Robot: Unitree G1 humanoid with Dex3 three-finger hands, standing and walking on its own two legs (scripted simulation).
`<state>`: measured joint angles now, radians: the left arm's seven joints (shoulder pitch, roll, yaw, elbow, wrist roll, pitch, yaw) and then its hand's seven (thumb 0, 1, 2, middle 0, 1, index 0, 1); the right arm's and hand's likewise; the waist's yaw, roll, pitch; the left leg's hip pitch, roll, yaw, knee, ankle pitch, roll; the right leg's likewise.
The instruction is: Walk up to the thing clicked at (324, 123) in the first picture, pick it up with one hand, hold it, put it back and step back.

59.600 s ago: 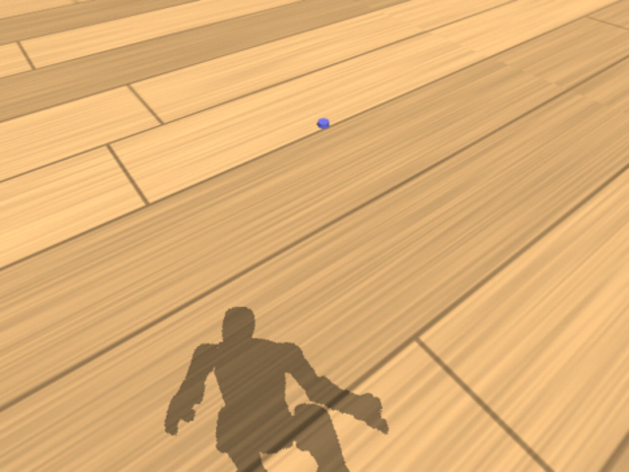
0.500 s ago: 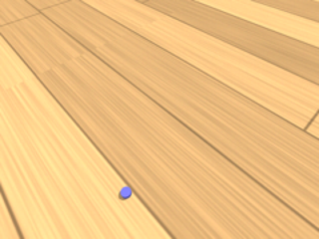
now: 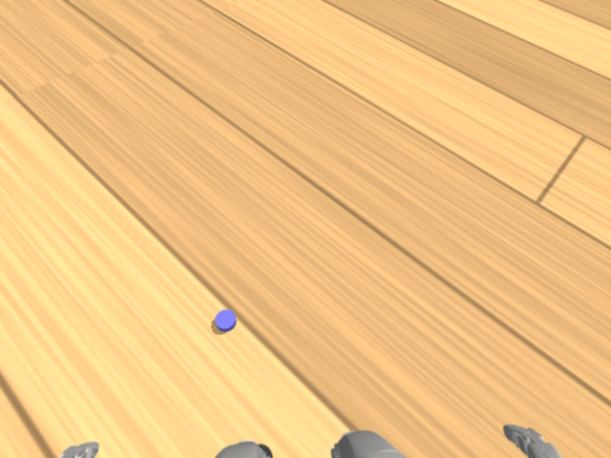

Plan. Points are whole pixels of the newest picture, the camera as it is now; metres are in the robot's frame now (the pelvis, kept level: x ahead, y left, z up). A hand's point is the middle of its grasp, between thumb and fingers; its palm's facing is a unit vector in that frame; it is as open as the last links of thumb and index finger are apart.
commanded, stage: step back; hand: left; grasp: from above
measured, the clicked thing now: (225, 320) +0.56 +0.22 -0.75
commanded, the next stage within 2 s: none
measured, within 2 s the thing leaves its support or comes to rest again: neither
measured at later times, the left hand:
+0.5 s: hand out of the picture -0.02 +0.25 -0.14, palm faces +0.05 -0.92 -0.39, open 7.4 cm
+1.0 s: hand out of the picture -0.24 +0.21 -0.15, palm faces +0.00 -0.91 -0.41, open 7.3 cm
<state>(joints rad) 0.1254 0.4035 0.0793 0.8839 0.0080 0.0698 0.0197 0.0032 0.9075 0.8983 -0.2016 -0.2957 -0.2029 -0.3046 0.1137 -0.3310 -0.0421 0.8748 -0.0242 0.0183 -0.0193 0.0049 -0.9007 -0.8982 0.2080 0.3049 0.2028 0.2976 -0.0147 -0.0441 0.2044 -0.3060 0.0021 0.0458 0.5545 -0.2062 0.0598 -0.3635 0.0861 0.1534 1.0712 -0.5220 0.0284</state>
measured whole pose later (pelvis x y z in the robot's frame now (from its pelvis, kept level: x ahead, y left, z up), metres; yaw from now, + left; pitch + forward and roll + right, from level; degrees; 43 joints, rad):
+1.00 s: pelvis -0.31 -0.06 -0.01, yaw +0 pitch -3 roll +1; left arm 0.22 0.36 0.07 0.86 0.04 0.05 -0.01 0.00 0.91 0.90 -0.20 -0.30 -0.21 -0.30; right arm 0.12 -0.41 -0.06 0.84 -0.01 0.06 -0.03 0.00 -0.90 -0.90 0.21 0.30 0.20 0.30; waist 0.03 0.02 0.15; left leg -0.53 -0.08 -0.13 1.03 -0.47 -0.01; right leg -0.28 0.00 0.04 0.69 -0.36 -0.01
